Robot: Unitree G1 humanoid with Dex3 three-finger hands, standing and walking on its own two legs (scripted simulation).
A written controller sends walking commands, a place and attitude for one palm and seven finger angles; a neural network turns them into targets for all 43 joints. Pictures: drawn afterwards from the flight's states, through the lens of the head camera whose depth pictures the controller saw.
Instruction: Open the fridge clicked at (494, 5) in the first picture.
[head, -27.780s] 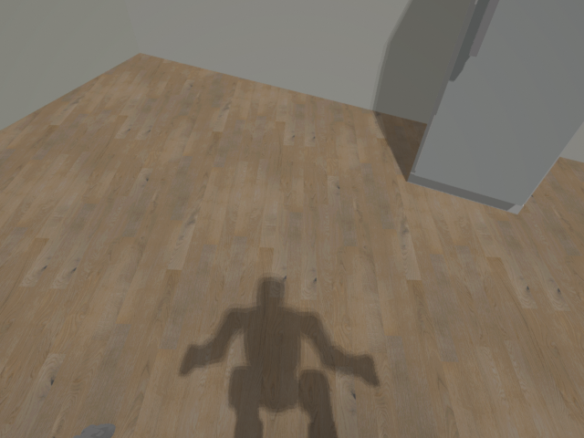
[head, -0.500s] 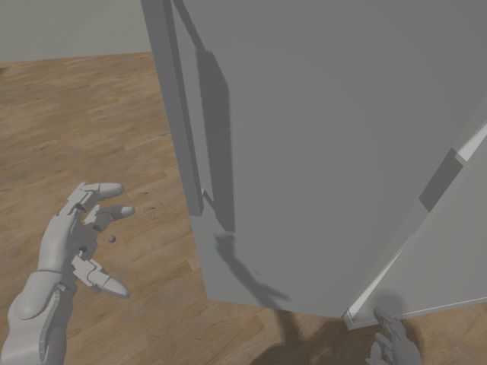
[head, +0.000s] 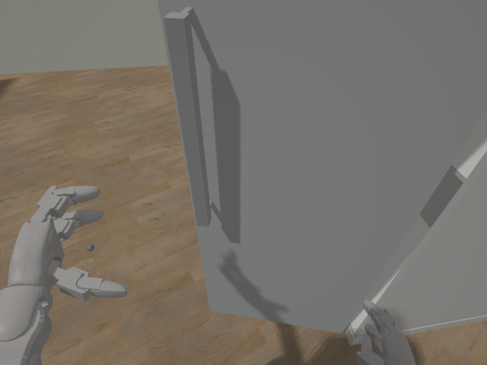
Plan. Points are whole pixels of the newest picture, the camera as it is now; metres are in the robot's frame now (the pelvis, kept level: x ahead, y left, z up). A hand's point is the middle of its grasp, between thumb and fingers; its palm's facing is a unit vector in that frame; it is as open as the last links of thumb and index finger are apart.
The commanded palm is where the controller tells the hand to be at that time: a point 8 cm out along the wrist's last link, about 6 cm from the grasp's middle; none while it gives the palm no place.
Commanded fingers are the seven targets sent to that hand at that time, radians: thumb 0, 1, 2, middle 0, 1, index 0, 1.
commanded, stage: draw the hand back to the body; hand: left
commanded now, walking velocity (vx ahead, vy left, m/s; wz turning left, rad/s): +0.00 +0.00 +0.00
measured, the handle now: (198, 139) +0.44 +0.15 +0.16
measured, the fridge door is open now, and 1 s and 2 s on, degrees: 71 71 71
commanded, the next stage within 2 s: step back with the hand held close in 0.96 s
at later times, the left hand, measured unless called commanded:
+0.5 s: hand (67, 232) +0.22 +0.27 +0.16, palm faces +0.43 -0.82 -0.38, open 9.6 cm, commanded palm +0.17 +0.31 +0.18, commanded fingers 0.00 0.79 0.85 -0.20 -0.36 -0.20 -0.36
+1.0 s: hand (58, 237) +0.21 +0.27 +0.17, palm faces +0.46 -0.81 -0.37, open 7.4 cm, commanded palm +0.16 +0.30 +0.18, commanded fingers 0.00 0.90 0.90 -0.20 -0.30 -0.20 -0.30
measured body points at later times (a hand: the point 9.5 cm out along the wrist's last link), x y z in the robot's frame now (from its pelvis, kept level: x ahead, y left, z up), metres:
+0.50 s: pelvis +0.02 +0.01 +0.01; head -0.01 -0.01 +0.46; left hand +0.19 +0.31 +0.18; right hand +0.20 -0.21 -0.07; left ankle +0.00 +0.13 -0.73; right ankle +0.01 -0.13 -0.73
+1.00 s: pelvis +0.02 +0.00 +0.01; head -0.02 -0.01 +0.46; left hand +0.18 +0.31 +0.19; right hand +0.20 -0.22 -0.06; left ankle +0.00 +0.13 -0.73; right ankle +0.01 -0.13 -0.73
